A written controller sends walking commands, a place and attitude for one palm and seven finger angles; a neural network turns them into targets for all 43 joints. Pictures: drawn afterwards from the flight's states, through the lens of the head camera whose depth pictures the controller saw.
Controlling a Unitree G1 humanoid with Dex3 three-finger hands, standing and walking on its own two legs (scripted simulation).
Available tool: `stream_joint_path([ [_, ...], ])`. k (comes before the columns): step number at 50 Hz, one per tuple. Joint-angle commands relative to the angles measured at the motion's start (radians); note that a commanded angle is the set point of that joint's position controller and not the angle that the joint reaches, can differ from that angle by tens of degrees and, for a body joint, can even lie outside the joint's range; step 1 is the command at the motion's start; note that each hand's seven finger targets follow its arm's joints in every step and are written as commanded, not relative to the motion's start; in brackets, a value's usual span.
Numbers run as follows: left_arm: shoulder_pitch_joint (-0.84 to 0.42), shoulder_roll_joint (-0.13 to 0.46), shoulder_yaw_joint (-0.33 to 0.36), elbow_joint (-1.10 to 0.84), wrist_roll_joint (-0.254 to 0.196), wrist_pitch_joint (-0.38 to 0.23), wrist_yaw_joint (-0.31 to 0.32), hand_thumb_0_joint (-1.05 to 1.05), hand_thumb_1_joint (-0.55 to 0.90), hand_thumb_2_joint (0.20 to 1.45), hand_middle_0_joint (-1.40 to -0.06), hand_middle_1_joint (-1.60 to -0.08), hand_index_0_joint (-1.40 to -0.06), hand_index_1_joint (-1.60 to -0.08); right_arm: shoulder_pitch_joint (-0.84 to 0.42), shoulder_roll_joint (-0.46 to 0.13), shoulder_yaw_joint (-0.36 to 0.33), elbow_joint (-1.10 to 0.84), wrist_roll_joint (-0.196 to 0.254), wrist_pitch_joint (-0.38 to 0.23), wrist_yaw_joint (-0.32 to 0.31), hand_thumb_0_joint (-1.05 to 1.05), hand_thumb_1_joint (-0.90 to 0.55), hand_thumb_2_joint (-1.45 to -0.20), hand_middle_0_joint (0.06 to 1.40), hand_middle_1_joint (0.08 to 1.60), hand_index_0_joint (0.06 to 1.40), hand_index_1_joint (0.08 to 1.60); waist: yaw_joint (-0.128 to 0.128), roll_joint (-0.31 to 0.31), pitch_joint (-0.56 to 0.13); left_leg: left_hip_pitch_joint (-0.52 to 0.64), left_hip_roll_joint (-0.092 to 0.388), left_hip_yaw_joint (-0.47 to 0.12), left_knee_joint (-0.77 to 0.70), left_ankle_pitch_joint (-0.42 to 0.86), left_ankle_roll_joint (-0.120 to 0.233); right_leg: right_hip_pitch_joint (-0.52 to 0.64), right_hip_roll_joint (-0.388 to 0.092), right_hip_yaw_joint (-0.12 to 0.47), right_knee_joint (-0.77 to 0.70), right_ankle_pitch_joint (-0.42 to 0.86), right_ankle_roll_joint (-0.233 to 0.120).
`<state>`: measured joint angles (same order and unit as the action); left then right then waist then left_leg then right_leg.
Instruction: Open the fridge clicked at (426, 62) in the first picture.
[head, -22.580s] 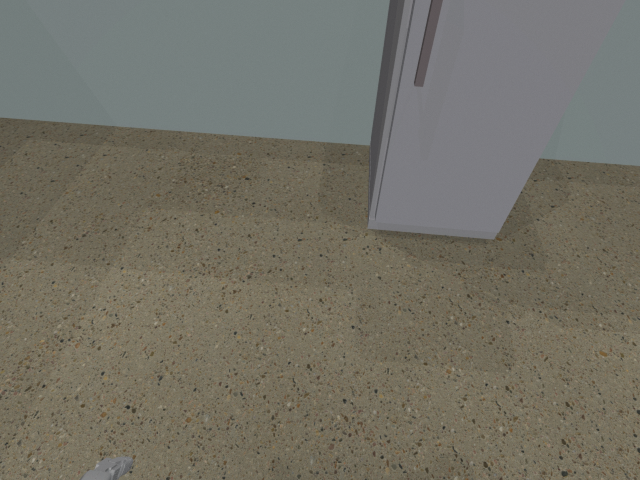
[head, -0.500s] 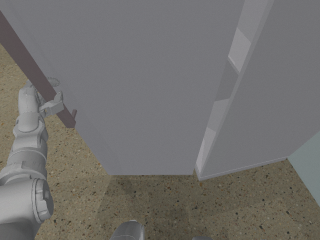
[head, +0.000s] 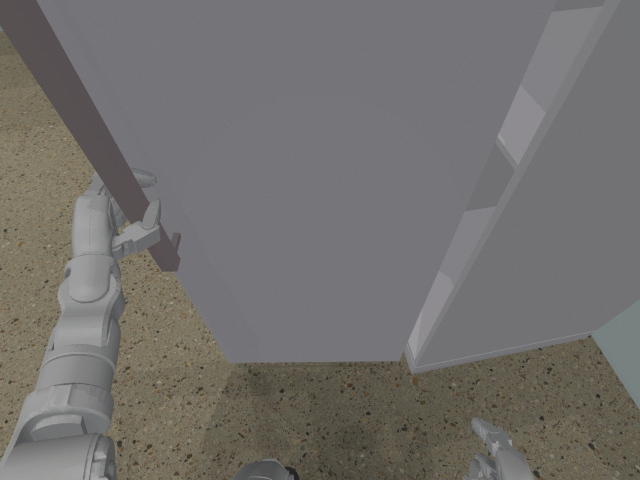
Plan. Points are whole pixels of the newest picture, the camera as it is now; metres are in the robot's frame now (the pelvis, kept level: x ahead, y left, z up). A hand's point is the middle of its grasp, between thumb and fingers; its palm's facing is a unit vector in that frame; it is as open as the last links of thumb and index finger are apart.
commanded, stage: loosen the grip on the handle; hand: left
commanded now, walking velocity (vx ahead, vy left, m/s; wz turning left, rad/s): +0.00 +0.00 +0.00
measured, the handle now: (117, 152) +0.43 +0.27 +0.17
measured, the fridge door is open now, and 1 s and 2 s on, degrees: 79 76 76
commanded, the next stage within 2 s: slip the hand off the handle in 0.64 s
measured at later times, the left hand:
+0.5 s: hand (154, 230) +0.39 +0.25 +0.07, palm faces +0.27 -0.93 -0.26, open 12.8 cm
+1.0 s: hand (116, 223) +0.41 +0.31 +0.07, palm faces +0.35 -0.90 -0.26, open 14.2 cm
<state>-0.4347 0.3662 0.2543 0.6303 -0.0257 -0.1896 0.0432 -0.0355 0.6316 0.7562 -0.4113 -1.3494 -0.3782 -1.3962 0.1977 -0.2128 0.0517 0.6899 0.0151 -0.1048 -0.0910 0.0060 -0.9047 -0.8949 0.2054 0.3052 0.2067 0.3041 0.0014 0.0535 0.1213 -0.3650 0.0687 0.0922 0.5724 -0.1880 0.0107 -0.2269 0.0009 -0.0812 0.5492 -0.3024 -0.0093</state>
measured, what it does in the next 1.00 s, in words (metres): stands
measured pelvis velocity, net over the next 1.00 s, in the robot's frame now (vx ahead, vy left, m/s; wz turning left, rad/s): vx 0.03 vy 0.00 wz -0.07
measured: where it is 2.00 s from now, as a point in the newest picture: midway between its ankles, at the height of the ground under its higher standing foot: outside the picture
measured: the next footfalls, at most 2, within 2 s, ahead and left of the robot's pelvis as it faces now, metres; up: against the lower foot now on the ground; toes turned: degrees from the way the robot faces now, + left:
none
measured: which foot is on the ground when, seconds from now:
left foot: down 0.00-1.00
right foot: down 0.00-1.00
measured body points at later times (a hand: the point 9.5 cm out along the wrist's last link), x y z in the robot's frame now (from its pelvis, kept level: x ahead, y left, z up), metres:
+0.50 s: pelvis -0.03 +0.00 -0.02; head +0.01 +0.02 +0.43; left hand +0.37 +0.30 +0.08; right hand +0.05 -0.27 -0.11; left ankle +0.07 +0.10 -0.73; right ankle -0.01 -0.11 -0.73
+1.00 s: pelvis +0.03 +0.00 -0.02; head +0.08 +0.00 +0.43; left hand +0.38 +0.35 +0.08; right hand +0.15 -0.27 -0.11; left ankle +0.07 +0.10 -0.73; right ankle -0.01 -0.11 -0.73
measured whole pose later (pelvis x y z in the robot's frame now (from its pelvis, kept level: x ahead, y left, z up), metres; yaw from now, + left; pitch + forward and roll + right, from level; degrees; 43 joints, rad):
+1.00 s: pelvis +0.03 +0.00 -0.02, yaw -4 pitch +9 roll -1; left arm -0.30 0.50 0.46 0.62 -0.04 -0.15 -0.07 -0.02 -0.54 0.20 -0.27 -1.16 -0.32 -1.19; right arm 0.28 -0.26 0.01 0.63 0.01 -0.08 -0.09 0.01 -0.91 -0.90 0.20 0.30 0.21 0.30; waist 0.00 0.00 -0.08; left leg -0.58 0.01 0.01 0.73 -0.31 0.02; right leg -0.46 0.03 -0.02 0.71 -0.40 -0.01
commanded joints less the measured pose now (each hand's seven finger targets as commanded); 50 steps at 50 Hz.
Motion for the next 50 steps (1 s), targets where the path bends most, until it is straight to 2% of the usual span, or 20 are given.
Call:
stream_joint_path([
  [1, -0.419, 0.327, 0.09, -0.03, -0.003, -0.033, 0.042, 0.0, 0.9, 0.9, -0.45, -1.4, -0.45, -1.4, 0.035, -0.182, -0.071, -0.082, 0.011, -0.023, -0.04, 0.0, -0.9, -0.9, 0.2, 0.3, 0.2, 0.3, -0.023, -0.15, -0.347, 0.17, 0.035, -0.081, -0.034, 0.072, -0.005, 0.037, -0.18, 0.178, -0.11, 0.317, -0.019],
  [2, -0.434, 0.295, 0.06, -0.006, 0.0, -0.037, 0.038, 0.0, 0.9, 0.9, -0.45, -1.4, -0.45, -1.4, 0.035, -0.179, -0.065, -0.081, 0.008, -0.022, -0.04, 0.0, -0.9, -0.9, 0.2, 0.3, 0.2, 0.3, -0.019, -0.12, -0.341, 0.187, 0.051, -0.095, -0.061, 0.103, 0.003, 0.015, -0.158, 0.149, -0.106, 0.232, -0.006],
  [3, -0.833, 0.804, 0.459, -0.132, 0.103, -0.051, 0.022, 0.0, 0.9, 0.9, -0.45, -1.4, -0.45, -1.4, 0.05, -0.209, -0.163, -0.14, -0.001, -0.029, 0.007, 0.0, -0.9, -0.9, 0.2, 0.3, 0.2, 0.3, 0.051, -0.262, -0.304, 0.131, 0.025, -0.065, -0.013, 0.13, 0.018, 0.007, -0.132, 0.203, -0.175, 0.352, 0.02],
  [4, -0.696, 0.342, 0.12, 0.128, 0.121, 0.02, -0.044, 0.0, 0.779, 0.842, -0.45, -1.4, -0.45, -1.4, 0.003, -0.2, -0.098, -0.107, -0.03, -0.071, 0.018, 0.0, -0.9, -0.9, 0.2, 0.3, 0.2, 0.3, -0.068, -0.238, -0.564, 0.151, -0.08, -0.026, -0.096, 0.286, 0.039, 0.011, -0.015, 0.039, 0.021, 0.532, -0.017],
  [5, -0.532, 0.37, 0.241, 0.053, 0.082, 0.001, -0.046, 0.0, 0.658, 0.783, -0.45, -1.4, -0.45, -1.4, 0.075, -0.217, -0.122, -0.081, 0.005, -0.067, 0.01, 0.0, -0.9, -0.9, 0.2, 0.3, 0.2, 0.3, -0.032, -0.205, -0.584, 0.239, -0.061, -0.058, -0.027, 0.349, 0.039, -0.08, -0.001, 0.004, 0.03, 0.443, -0.003],
  [6, -0.41, 0.261, 0.158, 0.067, 0.085, -0.01, -0.061, 0.0, 0.538, 0.725, -0.45, -1.4, -0.45, -1.4, 0.083, -0.202, -0.116, -0.086, -0.001, -0.06, 0.021, 0.0, -0.9, -0.9, 0.2, 0.3, 0.2, 0.3, -0.01, -0.066, -0.534, 0.253, -0.052, -0.076, -0.028, 0.348, 0.013, -0.134, 0.003, -0.007, 0.026, 0.329, -0.003],
  [7, -0.432, 0.298, 0.179, -0.003, 0.063, -0.045, -0.05, 0.0, 0.417, 0.667, -0.45, -1.4, -0.45, -1.4, 0.07, -0.21, -0.112, -0.089, -0.003, -0.053, 0.031, 0.0, -0.9, -0.9, 0.2, 0.3, 0.2, 0.3, 0.008, 0.12, -0.501, 0.312, -0.047, -0.082, -0.034, 0.248, -0.003, -0.204, 0.005, 0.01, -0.007, 0.201, -0.002],
  [8, -0.405, 0.3, 0.164, -0.024, 0.064, -0.061, -0.038, 0.0, 0.296, 0.608, -0.45, -1.4, -0.45, -1.4, 0.051, -0.199, -0.111, -0.102, -0.015, -0.05, 0.037, 0.0, -0.9, -0.9, 0.2, 0.3, 0.2, 0.3, 0.006, 0.167, -0.431, 0.285, -0.041, -0.095, -0.049, 0.102, -0.006, -0.245, 0.006, 0.012, -0.021, 0.102, -0.01],
  [12, -0.443, 0.273, 0.069, 0.018, 0.111, -0.096, 0.002, 0.0, -0.188, 0.375, -0.45, -1.4, -0.45, -1.4, 0.032, -0.208, -0.096, -0.153, -0.001, -0.034, 0.043, 0.0, -0.9, -0.9, 0.2, 0.3, 0.2, 0.3, -0.044, -0.012, -0.257, 0.07, -0.044, -0.111, -0.079, -0.269, 0.021, -0.315, 0.002, 0.022, -0.028, -0.114, -0.012],
  [15, -0.483, 0.315, 0.094, 0.0, 0.071, -0.106, 0.014, 0.0, -0.55, 0.2, -0.423, -1.367, -0.423, -1.367, 0.028, -0.218, -0.094, -0.168, 0.011, -0.031, 0.026, 0.0, -0.9, -0.9, 0.2, 0.3, 0.2, 0.3, -0.033, -0.056, -0.319, 0.053, -0.059, -0.097, -0.064, -0.32, 0.023, -0.303, 0.001, 0.048, -0.039, -0.21, -0.007],
  [20, -0.56, 0.267, 0.041, -0.016, 0.053, -0.099, 0.023, 0.0, -0.55, 0.2, -0.357, -1.283, -0.357, -1.283, 0.058, -0.221, -0.094, -0.143, 0.011, -0.051, 0.014, 0.0, -0.9, -0.9, 0.2, 0.3, 0.2, 0.3, -0.044, 0.024, -0.386, 0.06, -0.063, -0.142, -0.047, -0.386, 0.016, -0.331, 0.014, 0.042, 0.006, -0.181, -0.013],
  [22, -0.575, 0.316, 0.065, -0.047, 0.061, -0.107, 0.038, 0.0, -0.55, 0.2, -0.33, -1.25, -0.33, -1.25, 0.07, -0.226, -0.09, -0.137, 0.004, -0.055, 0.013, 0.0, -0.9, -0.9, 0.2, 0.3, 0.2, 0.3, -0.047, 0.036, -0.42, 0.048, -0.063, -0.155, -0.035, -0.382, 0.02, -0.325, 0.016, 0.046, 0.016, -0.174, -0.014],
  [23, -0.446, 0.452, 0.204, -0.005, 0.071, -0.11, 0.045, 0.0, -0.55, 0.2, -0.317, -1.233, -0.317, -1.233, 0.084, -0.233, -0.099, -0.131, -0.004, -0.049, 0.009, 0.0, -0.9, -0.9, 0.2, 0.3, 0.2, 0.3, -0.003, 0.014, -0.436, 0.016, -0.063, -0.148, -0.028, -0.354, 0.022, -0.283, 0.015, 0.053, 0.018, -0.175, -0.018],
  [26, -0.472, 0.379, 0.134, -0.158, 0.057, -0.136, 0.041, 0.0, -0.55, 0.2, -0.277, -1.183, -0.277, -1.183, 0.063, -0.213, -0.086, -0.153, -0.012, -0.05, 0.007, 0.0, -0.9, -0.9, 0.2, 0.3, 0.2, 0.3, -0.014, 0.081, -0.493, 0.055, -0.061, -0.151, -0.008, -0.297, 0.024, -0.277, 0.021, 0.052, 0.036, -0.135, -0.019],
  [30, -0.4, 0.337, 0.118, -0.139, 0.02, -0.123, 0.033, 0.0, -0.55, 0.2, -0.25, -1.15, -0.25, -1.15, 0.057, -0.21, -0.08, -0.144, -0.006, -0.056, -0.002, 0.0, -0.9, -0.9, 0.2, 0.3, 0.2, 0.3, -0.036, 0.021, -0.403, 0.013, -0.056, -0.153, 0.002, -0.329, 0.029, -0.311, 0.026, 0.064, 0.015, -0.17, -0.012],
  [36, -0.32, 0.326, 0.13, -0.2, -0.006, -0.057, 0.006, 0.0, -0.55, 0.2, -0.25, -1.15, -0.25, -1.15, 0.091, -0.207, -0.082, -0.142, -0.003, -0.053, -0.015, 0.0, -0.9, -0.9, 0.2, 0.3, 0.2, 0.3, -0.024, -0.022, -0.442, 0.041, -0.061, -0.128, 0.051, -0.064, 0.038, -0.248, 0.028, 0.058, 0.03, 0.018, -0.011],
  [37, -0.287, 0.424, 0.224, -0.126, -0.003, -0.044, 0.005, 0.0, -0.55, 0.2, -0.25, -1.15, -0.25, -1.15, 0.106, -0.214, -0.084, -0.127, -0.002, -0.046, -0.02, 0.0, -0.9, -0.9, 0.2, 0.3, 0.2, 0.3, -0.014, -0.042, -0.422, 0.01, -0.063, -0.119, 0.062, -0.043, 0.038, -0.244, 0.026, 0.065, 0.029, 0.038, -0.007],
  [39, -0.254, 0.414, 0.226, -0.114, -0.013, -0.026, -0.017, 0.0, -0.55, 0.2, -0.25, -1.15, -0.25, -1.15, 0.106, -0.205, -0.08, -0.135, 0.002, -0.029, -0.023, 0.0, -0.9, -0.9, 0.2, 0.3, 0.2, 0.3, -0.013, -0.083, -0.412, -0.02, -0.07, -0.103, 0.074, 0.008, 0.04, -0.217, 0.022, 0.067, 0.036, 0.098, 0.001],
  [47, -0.094, 0.475, 0.32, -0.239, -0.03, -0.032, -0.095, 0.0, -0.55, 0.2, -0.25, -1.15, -0.25, -1.15, 0.118, -0.195, -0.097, -0.169, 0.0, -0.003, -0.011, 0.0, -0.9, -0.9, 0.2, 0.3, 0.2, 0.3, 0.035, 0.028, -0.536, 0.056, -0.072, -0.084, 0.127, 0.266, 0.037, -0.158, 0.031, 0.065, 0.096, 0.337, -0.006],
  [50, -0.105, 0.465, 0.307, -0.274, -0.04, -0.048, -0.138, 0.0, -0.55, 0.2, -0.25, -1.15, -0.25, -1.15, 0.116, -0.197, -0.101, -0.172, 0.003, 0.006, -0.009, 0.0, -0.9, -0.9, 0.2, 0.3, 0.2, 0.3, 0.014, 0.048, -0.516, 0.074, -0.067, -0.09, 0.138, 0.304, 0.037, -0.19, 0.037, 0.061, 0.102, 0.347, -0.006],
])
